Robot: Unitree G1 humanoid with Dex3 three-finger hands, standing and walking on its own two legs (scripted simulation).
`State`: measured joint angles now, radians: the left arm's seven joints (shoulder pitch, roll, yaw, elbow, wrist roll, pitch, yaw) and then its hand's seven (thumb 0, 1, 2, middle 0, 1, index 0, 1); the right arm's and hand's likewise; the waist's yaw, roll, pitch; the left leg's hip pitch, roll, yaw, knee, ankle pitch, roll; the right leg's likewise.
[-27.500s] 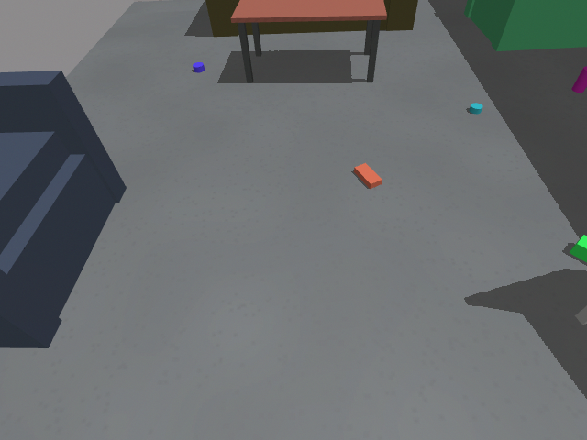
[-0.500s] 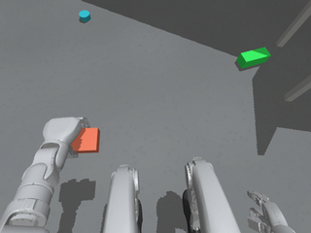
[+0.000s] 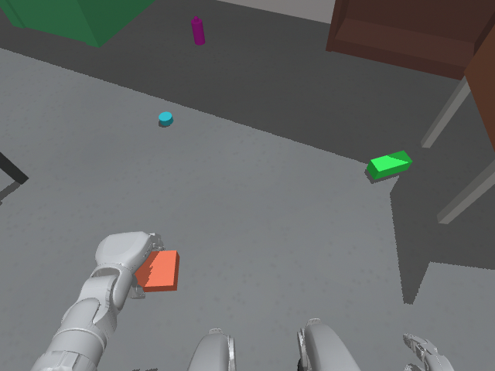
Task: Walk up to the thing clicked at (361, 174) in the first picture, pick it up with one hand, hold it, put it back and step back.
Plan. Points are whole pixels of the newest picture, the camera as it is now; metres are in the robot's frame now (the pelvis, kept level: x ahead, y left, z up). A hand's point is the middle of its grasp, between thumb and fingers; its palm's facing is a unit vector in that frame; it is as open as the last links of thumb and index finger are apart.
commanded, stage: lift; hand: left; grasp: from above
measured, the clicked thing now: (138, 272) +0.33 +0.24 -0.11
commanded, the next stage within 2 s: hold in 0.38 s
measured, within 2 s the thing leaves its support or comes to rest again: neither
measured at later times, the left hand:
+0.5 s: hand (127, 245) +0.34 +0.22 +0.00, palm faces -0.47 -0.05 -0.88, open 9.5 cm
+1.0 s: hand (119, 235) +0.34 +0.21 +0.04, palm faces -0.46 -0.04 -0.89, open 9.5 cm
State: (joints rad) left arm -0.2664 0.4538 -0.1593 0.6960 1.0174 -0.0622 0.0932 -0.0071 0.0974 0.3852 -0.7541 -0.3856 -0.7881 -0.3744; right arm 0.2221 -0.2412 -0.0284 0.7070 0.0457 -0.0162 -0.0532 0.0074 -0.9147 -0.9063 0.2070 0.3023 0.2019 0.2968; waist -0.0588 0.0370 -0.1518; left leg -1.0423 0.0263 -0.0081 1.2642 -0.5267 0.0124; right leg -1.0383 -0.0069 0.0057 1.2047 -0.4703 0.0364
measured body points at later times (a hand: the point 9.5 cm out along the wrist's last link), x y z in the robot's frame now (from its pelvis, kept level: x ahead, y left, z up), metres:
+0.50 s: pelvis +0.03 +0.00 +0.07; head +0.08 -0.01 +0.52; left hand +0.36 +0.22 +0.05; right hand +0.13 -0.27 -0.05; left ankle +0.04 +0.11 -0.63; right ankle +0.06 -0.15 -0.63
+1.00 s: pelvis +0.04 +0.00 +0.09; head +0.06 -0.02 +0.54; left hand +0.36 +0.21 +0.09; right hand +0.16 -0.27 -0.03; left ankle +0.04 +0.11 -0.63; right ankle +0.06 -0.14 -0.63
